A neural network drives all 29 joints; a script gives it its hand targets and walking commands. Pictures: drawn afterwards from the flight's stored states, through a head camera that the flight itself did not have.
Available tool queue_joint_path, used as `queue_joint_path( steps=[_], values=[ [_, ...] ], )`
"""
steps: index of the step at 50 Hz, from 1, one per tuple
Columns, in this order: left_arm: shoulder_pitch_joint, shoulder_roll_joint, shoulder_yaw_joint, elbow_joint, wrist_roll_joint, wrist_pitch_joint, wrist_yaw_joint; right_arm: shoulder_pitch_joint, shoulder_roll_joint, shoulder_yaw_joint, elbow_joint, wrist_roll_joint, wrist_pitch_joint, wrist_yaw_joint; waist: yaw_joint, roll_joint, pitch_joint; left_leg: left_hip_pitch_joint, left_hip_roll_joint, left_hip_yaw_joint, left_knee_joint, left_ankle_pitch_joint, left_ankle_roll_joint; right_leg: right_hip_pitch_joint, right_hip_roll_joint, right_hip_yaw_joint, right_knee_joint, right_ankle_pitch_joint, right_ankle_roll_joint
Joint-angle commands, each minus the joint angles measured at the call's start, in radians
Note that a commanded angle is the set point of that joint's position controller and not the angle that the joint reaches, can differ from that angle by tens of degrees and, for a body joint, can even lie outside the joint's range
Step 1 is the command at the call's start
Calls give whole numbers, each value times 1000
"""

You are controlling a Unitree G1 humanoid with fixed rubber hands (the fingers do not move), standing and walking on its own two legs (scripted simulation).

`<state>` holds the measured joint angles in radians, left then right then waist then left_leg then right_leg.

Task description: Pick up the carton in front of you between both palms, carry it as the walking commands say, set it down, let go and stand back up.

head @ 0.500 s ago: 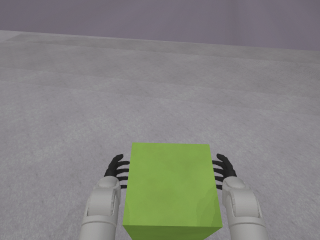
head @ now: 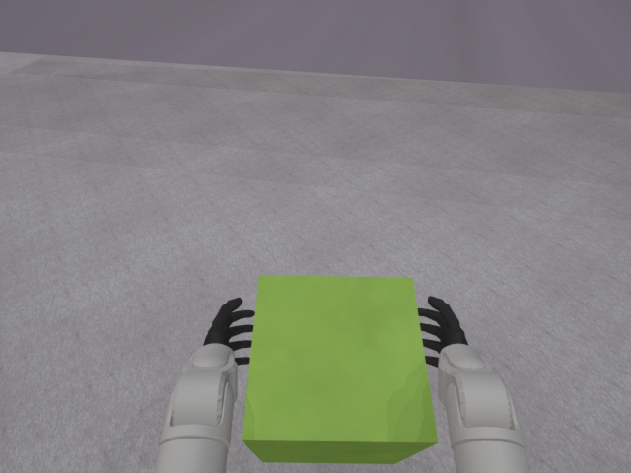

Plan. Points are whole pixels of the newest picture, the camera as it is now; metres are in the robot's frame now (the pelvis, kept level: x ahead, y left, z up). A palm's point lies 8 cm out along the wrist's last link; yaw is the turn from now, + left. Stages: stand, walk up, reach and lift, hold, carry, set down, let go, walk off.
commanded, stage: carry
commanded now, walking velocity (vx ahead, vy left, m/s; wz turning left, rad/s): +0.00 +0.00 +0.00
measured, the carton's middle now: (332, 377) +0.31 +0.00 -0.06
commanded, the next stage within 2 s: hold in 0.32 s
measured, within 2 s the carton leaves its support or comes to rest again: neither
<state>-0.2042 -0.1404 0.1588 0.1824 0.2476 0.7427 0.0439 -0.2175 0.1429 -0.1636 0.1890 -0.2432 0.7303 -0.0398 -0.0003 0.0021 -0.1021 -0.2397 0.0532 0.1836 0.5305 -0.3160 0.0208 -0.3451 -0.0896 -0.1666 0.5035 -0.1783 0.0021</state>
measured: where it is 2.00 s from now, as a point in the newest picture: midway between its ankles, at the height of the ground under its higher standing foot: outside the picture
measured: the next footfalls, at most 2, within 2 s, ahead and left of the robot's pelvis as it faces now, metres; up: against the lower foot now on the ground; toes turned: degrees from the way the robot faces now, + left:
none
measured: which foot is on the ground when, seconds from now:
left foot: down 0.00-1.00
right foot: down 0.00-1.00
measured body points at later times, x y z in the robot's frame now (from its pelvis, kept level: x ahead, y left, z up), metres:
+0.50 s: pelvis -0.01 +0.00 +0.01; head -0.03 +0.00 +0.46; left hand +0.27 +0.17 +0.03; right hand +0.29 -0.13 +0.04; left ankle -0.02 +0.10 -0.73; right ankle +0.05 -0.14 -0.73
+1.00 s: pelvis -0.02 -0.04 +0.00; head -0.04 -0.05 +0.45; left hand +0.29 +0.17 +0.02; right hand +0.33 -0.13 +0.03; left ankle -0.02 +0.10 -0.73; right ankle +0.05 -0.14 -0.73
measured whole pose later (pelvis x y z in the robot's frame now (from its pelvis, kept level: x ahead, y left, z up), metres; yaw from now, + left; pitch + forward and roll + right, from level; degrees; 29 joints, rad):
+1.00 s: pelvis -0.02 -0.04 +0.00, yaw +11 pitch -6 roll +0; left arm -0.54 -0.15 0.48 0.60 0.47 0.57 -0.06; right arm -0.53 0.24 -0.48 0.50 -0.42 0.61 -0.04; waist -0.02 0.02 0.06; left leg -0.20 -0.02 -0.11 0.58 -0.29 0.01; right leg -0.23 0.05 0.03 0.54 -0.21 -0.02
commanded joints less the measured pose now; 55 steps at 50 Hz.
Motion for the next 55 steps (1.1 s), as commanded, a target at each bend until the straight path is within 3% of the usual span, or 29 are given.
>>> queue_joint_path(
  steps=[1,16,17,18,19,20,21,22,29,36,41,46,51,55],
  values=[
    [-481,-922,-556,-89,-275,-53,-258,-426,942,552,-51,264,-36,255,-1,1,-231,13,117,-110,-107,172,4,146,-85,96,-46,154,-7],
    [-477,-918,-551,-85,-273,-51,-258,-421,940,544,-43,261,-35,256,-1,4,-226,5,117,-113,-107,185,9,139,-83,91,-42,151,-3],
    [-405,-958,-517,-60,-265,-56,-269,-330,967,528,-76,252,-31,265,-1,81,-134,30,-90,-291,-177,442,9,406,203,208,-57,287,-40],
    [-402,-928,-516,-78,-233,-75,-263,-362,933,533,-132,243,-43,266,0,82,-166,86,-83,-303,-172,463,6,396,183,227,-72,312,-38],
    [-390,-916,-497,-84,-224,-78,-259,-364,924,534,-119,240,-41,268,8,46,-154,136,-87,-302,-168,550,-2,378,184,238,-88,350,-33],
    [-416,-913,-502,-88,-229,-82,-253,-372,922,536,-103,242,-46,264,6,41,-177,153,-93,-294,-169,541,-9,402,187,242,-94,352,-22],
    [-397,-900,-492,-75,-212,-84,-247,-385,908,539,-111,243,-49,268,19,55,-156,202,-102,-285,-191,454,-6,358,188,236,-106,302,-14],
    [-401,-890,-479,-61,-206,-85,-246,-388,905,537,-113,238,-50,269,16,25,-138,217,-107,-282,-193,452,-4,335,195,233,-114,285,-8],
    [-525,-925,-512,-29,-241,-81,-282,-419,937,494,-17,209,-53,275,-27,39,-71,162,-105,-278,-229,187,-15,325,198,218,-141,84,-16],
    [-583,-939,-472,31,-234,-79,-310,-483,980,466,63,198,-44,298,-14,4,-53,85,-113,-272,-233,73,-4,367,177,223,-156,5,-11],
    [-727,-897,-366,165,-176,-110,-344,-628,1027,389,175,177,-56,296,4,-31,-19,8,-129,-243,-194,-52,22,350,152,240,-162,-160,-3],
    [-896,-837,-155,399,-49,-192,-365,-793,1012,192,377,95,-114,267,4,-44,13,-86,-138,-233,-90,-105,35,278,128,279,-140,-304,-2],
    [-894,-705,61,554,97,-268,-324,-799,855,-44,473,-47,-188,193,-27,-12,19,-248,-141,-241,-8,-60,36,188,142,270,-40,-184,6],
    [-845,-629,105,581,136,-362,-301,-753,772,-93,460,-96,-297,161,-44,-2,-78,-366,-160,-236,64,39,24,90,166,239,77,39,16]
  ],
)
